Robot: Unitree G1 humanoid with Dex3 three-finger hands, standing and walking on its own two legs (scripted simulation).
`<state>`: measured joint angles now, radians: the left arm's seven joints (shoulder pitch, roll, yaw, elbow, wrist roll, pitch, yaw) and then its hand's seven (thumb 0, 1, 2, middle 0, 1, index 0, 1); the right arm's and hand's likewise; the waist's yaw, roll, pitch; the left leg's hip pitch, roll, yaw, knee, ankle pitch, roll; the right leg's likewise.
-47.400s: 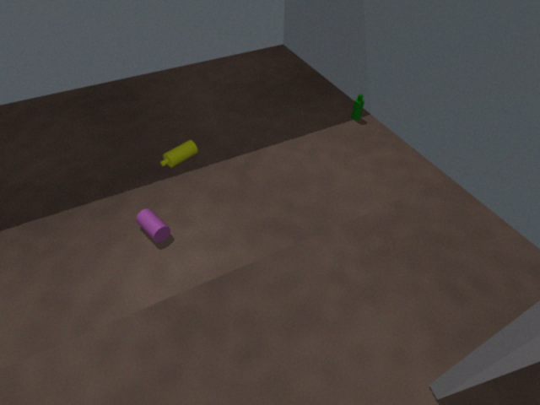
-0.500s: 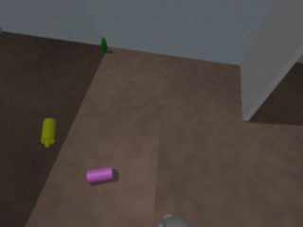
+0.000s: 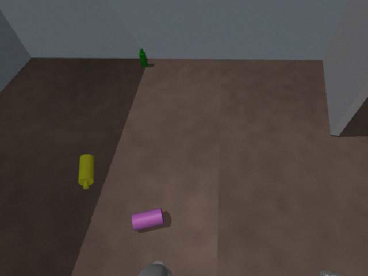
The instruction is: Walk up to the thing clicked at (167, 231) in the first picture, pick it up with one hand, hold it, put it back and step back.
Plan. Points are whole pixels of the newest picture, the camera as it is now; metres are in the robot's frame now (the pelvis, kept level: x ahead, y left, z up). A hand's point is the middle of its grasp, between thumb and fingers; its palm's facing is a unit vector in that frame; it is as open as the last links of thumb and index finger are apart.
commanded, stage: walk up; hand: left
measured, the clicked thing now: (148, 219) +0.49 +0.25 -0.71
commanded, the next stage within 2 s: stand in 1.68 s
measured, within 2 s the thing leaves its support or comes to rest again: neither
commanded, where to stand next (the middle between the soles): +0.12 +0.00 m, yaw +3 degrees
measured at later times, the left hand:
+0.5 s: hand out of the picture +0.00 +0.25 -0.15, palm faces -0.06 -0.92 -0.38, open 7.4 cm
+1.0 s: hand out of the picture +0.06 +0.27 -0.14, palm faces -0.01 -0.93 -0.37, open 7.4 cm
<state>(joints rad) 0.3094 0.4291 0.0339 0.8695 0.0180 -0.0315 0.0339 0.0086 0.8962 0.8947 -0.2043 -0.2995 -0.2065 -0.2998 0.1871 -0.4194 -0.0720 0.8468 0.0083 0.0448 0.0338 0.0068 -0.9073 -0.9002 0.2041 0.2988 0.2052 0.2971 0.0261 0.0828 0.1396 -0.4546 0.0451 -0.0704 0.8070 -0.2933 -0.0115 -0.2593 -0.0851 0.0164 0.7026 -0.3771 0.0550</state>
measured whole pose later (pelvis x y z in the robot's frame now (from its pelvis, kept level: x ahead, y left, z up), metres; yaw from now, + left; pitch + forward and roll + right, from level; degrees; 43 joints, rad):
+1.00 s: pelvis +0.00 +0.00 +0.01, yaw -1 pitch -4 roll +0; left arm 0.25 0.39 0.02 0.87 -0.01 0.00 0.00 0.01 0.90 0.89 -0.20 -0.30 -0.20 -0.30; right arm 0.12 -0.34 0.00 0.84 0.00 -0.03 0.01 0.01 -0.90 -0.90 0.21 0.30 0.21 0.30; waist 0.03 -0.02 0.14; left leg -0.32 -0.02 0.03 0.60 -0.20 0.04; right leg -0.37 -0.03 0.04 0.97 -0.49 -0.02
